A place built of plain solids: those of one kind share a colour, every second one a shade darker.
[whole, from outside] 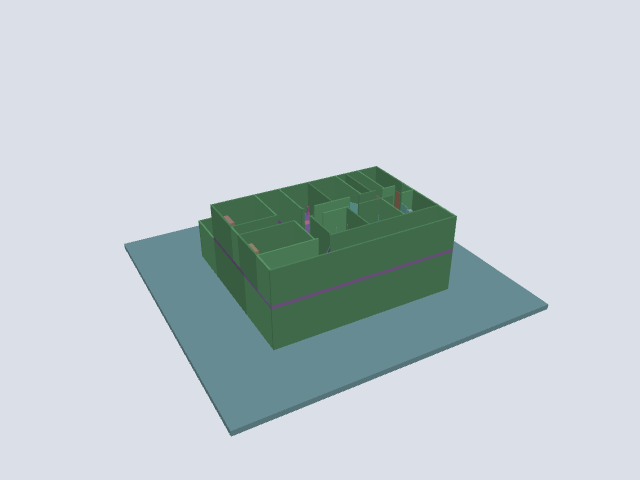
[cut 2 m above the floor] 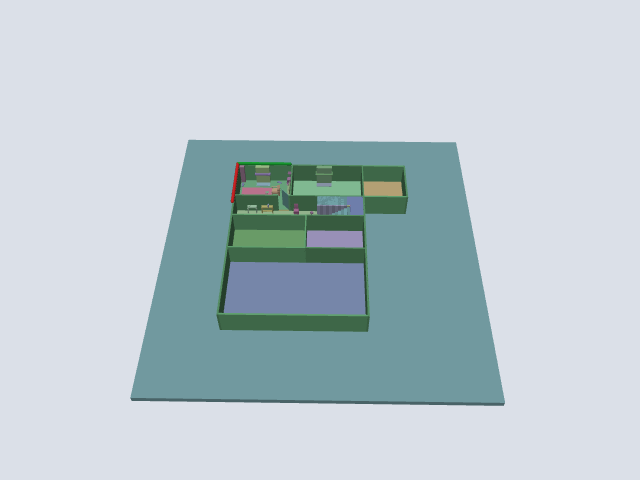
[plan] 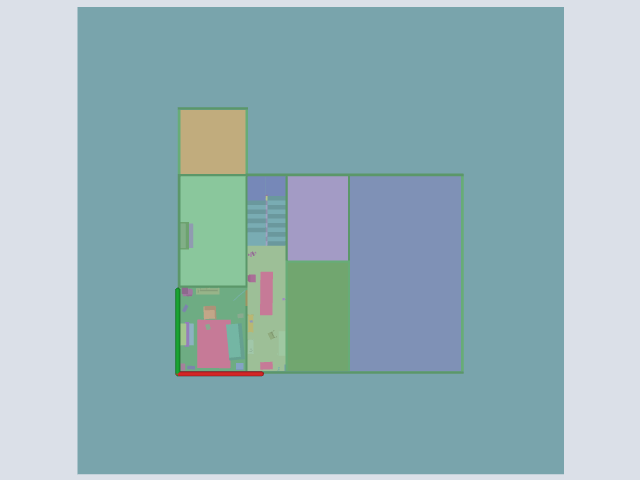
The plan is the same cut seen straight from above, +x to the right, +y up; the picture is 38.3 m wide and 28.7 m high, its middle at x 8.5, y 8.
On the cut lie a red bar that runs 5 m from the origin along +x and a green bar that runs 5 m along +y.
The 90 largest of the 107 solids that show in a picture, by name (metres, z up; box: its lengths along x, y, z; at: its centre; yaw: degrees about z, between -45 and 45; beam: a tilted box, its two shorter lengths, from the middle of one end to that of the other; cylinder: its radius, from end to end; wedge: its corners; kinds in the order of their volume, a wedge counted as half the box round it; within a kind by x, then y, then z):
{
 "under_1": {"box": [29.09, 27.94, 0.5], "at": [8.54, 7.97, -0.5]},
 "wall_1": {"box": [0.16, 2.16, 3.12], "at": [0.08, 1.24, 5.48]},
 "wall_2": {"box": [0.16, 4.99, 3.92], "at": [0.08, 2.65, 1.66]},
 "wall_3": {"box": [0.16, 3.38, 3.12], "at": [0.08, 4.14, 5.48]},
 "wall_4": {"box": [0.16, 1.4, 3.12], "at": [0.08, 6.66, 5.48]},
 "wall_5": {"box": [0.16, 6.53, 3.92], "at": [0.08, 8.54, 1.66]},
 "wall_6": {"box": [0.16, 4.32, 3.12], "at": [0.08, 9.65, 5.48]},
 "wall_7": {"box": [0.16, 3.84, 3.92], "at": [0.08, 13.86, 1.66]},
 "wall_8": {"box": [4.17, 0.13, 3.92], "at": [2.08, 5.21, 1.66]},
 "wall_9": {"box": [4.17, 0.13, 3.12], "at": [2.08, 7.42, 5.48]},
 "wall_10": {"box": [4.2, 0.16, 3.92], "at": [2.1, 15.86, 1.66]},
 "wall_11": {"box": [5.02, 0.13, 3.12], "at": [2.51, 5.89, 5.48]},
 "wall_12": {"box": [5.29, 0.13, 3.12], "at": [2.65, 2.38, 5.48]},
 "wall_13": {"box": [0.13, 3.89, 3.92], "at": [4.11, 2.1, 1.66]},
 "wall_14": {"box": [0.13, 6.53, 3.92], "at": [4.11, 8.54, 1.66]},
 "wall_15": {"box": [0.13, 4.32, 3.12], "at": [4.11, 9.65, 5.48]},
 "wall_16": {"box": [0.16, 3.81, 3.92], "at": [4.12, 13.88, 1.66]},
 "wall_17": {"box": [0.13, 3.38, 3.12], "at": [4.96, 4.14, 5.48]},
 "wall_18": {"box": [0.13, 6.48, 3.92], "at": [6.5, 3.4, 1.66]},
 "wall_19": {"box": [0.13, 3.38, 3.12], "at": [6.5, 4.14, 5.48]},
 "wall_20": {"box": [0.13, 5.04, 3.92], "at": [6.5, 9.29, 1.66]},
 "wall_21": {"box": [0.13, 4.32, 3.12], "at": [6.5, 9.65, 5.48]},
 "wall_22": {"box": [0.28, 0.13, 3.12], "at": [6.58, 7.42, 5.48]},
 "wall_23": {"box": [3.86, 0.13, 3.92], "at": [8.37, 6.71, 1.66]},
 "wall_24": {"box": [17.09, 0.16, 7.34], "at": [8.54, 0.08, 3.37]},
 "wall_25": {"box": [17.09, 0.13, 3.92], "at": [8.54, 11.88, 1.66]},
 "wall_26": {"box": [17.09, 0.16, 3.12], "at": [8.54, 11.89, 5.48]},
 "wall_27": {"box": [2.55, 0.13, 3.12], "at": [8.95, 5.89, 5.48]},
 "wall_28": {"box": [3.58, 0.13, 3.12], "at": [9.46, 7.42, 5.48]},
 "wall_29": {"box": [0.13, 4.32, 3.12], "at": [9.46, 9.65, 5.48]},
 "wall_30": {"box": [0.13, 3.38, 3.12], "at": [10.0, 4.14, 5.48]},
 "wall_31": {"box": [0.13, 6.48, 3.92], "at": [10.23, 3.4, 1.66]},
 "wall_32": {"box": [0.13, 5.04, 3.92], "at": [10.23, 9.29, 1.66]},
 "wall_33": {"box": [13.05, 0.031, 3.92], "at": [10.56, 11.96, 1.66]},
 "wall_34": {"box": [10.8, 0.13, 3.12], "at": [11.69, 2.38, 5.48]},
 "wall_35": {"box": [0.13, 4.32, 3.12], "at": [12.41, 9.65, 5.48]},
 "wall_36": {"box": [3.6, 0.13, 3.12], "at": [12.97, 5.89, 5.48]},
 "wall_37": {"box": [1.75, 0.13, 3.12], "at": [13.07, 7.42, 5.48]},
 "wall_38": {"box": [0.13, 3.38, 3.12], "at": [13.5, 4.14, 5.48]},
 "wall_39": {"box": [0.13, 4.32, 3.12], "at": [13.52, 9.65, 5.48]},
 "wall_40": {"box": [0.13, 4.32, 3.12], "at": [14.88, 9.65, 5.48]},
 "wall_41": {"box": [1.39, 0.13, 3.12], "at": [15.37, 7.42, 5.48]},
 "wall_42": {"box": [1.37, 0.13, 3.12], "at": [16.41, 5.89, 5.48]},
 "wall_43": {"box": [0.16, 2.16, 3.12], "at": [17.01, 1.24, 5.48]},
 "wall_44": {"box": [0.16, 3.38, 3.12], "at": [17.01, 4.14, 5.48]},
 "wall_45": {"box": [0.16, 11.65, 3.92], "at": [17.01, 5.99, 1.66]},
 "wall_46": {"box": [0.16, 1.4, 3.12], "at": [17.01, 6.66, 5.48]},
 "wall_47": {"box": [0.16, 4.32, 3.12], "at": [17.01, 9.65, 5.48]},
 "stair_lodgers_1": {"box": [1.08, 0.81, 3.71], "at": [4.71, 8.06, 1.55]},
 "stair_lodgers_2": {"box": [1.08, 1.08, 3.54], "at": [4.71, 8.2, 1.47]},
 "stair_lodgers_3": {"box": [1.08, 1.35, 3.37], "at": [4.71, 8.34, 1.38]},
 "stair_lodgers_4": {"box": [1.08, 1.62, 3.2], "at": [4.71, 8.47, 1.3]},
 "stair_lodgers_5": {"box": [1.08, 1.89, 3.03], "at": [4.71, 8.61, 1.21]},
 "stair_lodgers_6": {"box": [1.08, 2.16, 2.86], "at": [4.71, 8.74, 1.13]},
 "stair_lodgers_7": {"box": [1.08, 2.43, 2.69], "at": [4.71, 8.88, 1.04]},
 "stair_lodgers_8": {"box": [1.08, 2.7, 2.52], "at": [4.71, 9.01, 0.96]},
 "stair_lodgers_9": {"box": [1.08, 2.97, 0.47], "at": [5.9, 9.14, -0.06]},
 "stair_lodgers_10": {"box": [1.08, 2.7, 0.64], "at": [5.9, 9.28, 0.02]},
 "stair_lodgers_11": {"box": [1.08, 2.43, 0.81], "at": [5.9, 9.41, 0.11]},
 "stair_lodgers_12": {"box": [1.08, 2.16, 0.98], "at": [5.9, 9.55, 0.19]},
 "stair_lodgers_13": {"box": [1.08, 1.89, 1.15], "at": [5.9, 9.69, 0.28]},
 "stair_lodgers_14": {"box": [1.08, 1.62, 1.32], "at": [5.9, 9.82, 0.36]},
 "stair_lodgers_15": {"box": [1.08, 1.35, 1.49], "at": [5.9, 9.96, 0.45]},
 "stair_lodgers_16": {"box": [1.08, 1.08, 1.66], "at": [5.9, 10.09, 0.53]},
 "stair_lodgers_17": {"box": [1.08, 0.81, 1.83], "at": [5.9, 10.22, 0.62]},
 "stair_lodgers_18": {"box": [1.08, 0.54, 2.0], "at": [5.9, 10.36, 0.7]},
 "stair_lodgers_19": {"box": [1.08, 0.27, 2.17], "at": [5.9, 10.49, 0.79]},
 "floor_public_bar_1": {"box": [6.63, 11.65, 0.5], "at": [13.62, 5.99, -0.25]},
 "floor_dining_room_1": {"box": [3.88, 6.53, 0.5], "at": [2.1, 8.54, -0.25]},
 "floor_saloon_bar_1": {"box": [3.6, 6.48, 0.5], "at": [8.37, 3.4, -0.25]},
 "floor_commercial_room_1": {"box": [3.88, 4.99, 0.5], "at": [2.1, 2.65, -0.25]},
 "floor_ladies_lounge_1": {"box": [3.6, 5.04, 0.5], "at": [8.37, 9.29, -0.25]},
 "floor_stair_hall_1": {"box": [2.27, 7.5, 0.5], "at": [5.3, 3.91, -0.25]},
 "floor_kitchen_1": {"box": [3.88, 3.84, 0.5], "at": [2.1, 13.86, -0.25]},
 "stair_lodgers_landing_1": {"box": [1.08, 1.45, 2.34], "at": [4.71, 11.09, 0.87]},
 "stair_lodgers_landing_2": {"box": [1.19, 1.18, 2.34], "at": [5.85, 11.22, 0.87]},
 "upper_floor_room_1": {"box": [2.83, 4.32, 0.16], "at": [7.98, 9.65, 3.84]},
 "fixture_breast_licensees_bedroom_1": {"box": [0.42, 1.46, 3.17], "at": [0.37, 8.67, 5.45]},
 "fixture_breast_dining_room_1": {"box": [0.32, 1.46, 3.67], "at": [0.32, 8.26, 1.78]},
 "fixture_breast_commercial_room_1": {"box": [0.35, 1.31, 3.67], "at": [0.33, 2.36, 1.78]},
 "fixture_breast_licensees_sitting_room_1": {"box": [0.3, 1.31, 3.17], "at": [0.31, 3.55, 5.45]},
 "wall_band_1": {"box": [0.16, 6.53, 0.31], "at": [0.08, 8.54, 3.76]},
 "wall_band_2": {"box": [17.09, 0.16, 0.31], "at": [8.54, 0.08, 3.76]},
 "sofa_1": {"box": [0.93, 2.16, 0.34], "at": [3.44, 1.91, 0.28], "yaw": 5.3},
 "sofa_2": {"box": [0.23, 2.16, 0.39], "at": [3.8, 1.94, 0.65], "yaw": 5.3},
 "rug_1": {"box": [2.0, 2.9, 0.08], "at": [2.16, 1.79, -0.03], "yaw": -0.2},
 "rug_2": {"box": [0.75, 2.6, 0.08], "at": [5.3, 4.8, -0.03], "yaw": -0.6},
 "cube_shelf_1": {"box": [0.39, 1.46, 0.76], "at": [6.23, 1.81, 0.38]},
 "billy_1": {"box": [0.28, 0.42, 2.02], "at": [0.31, 0.41, 1.01]},
 "stacking_chair_1": {"box": [0.44, 0.42, 0.67], "at": [3.7, 0.44, 0.34]}
}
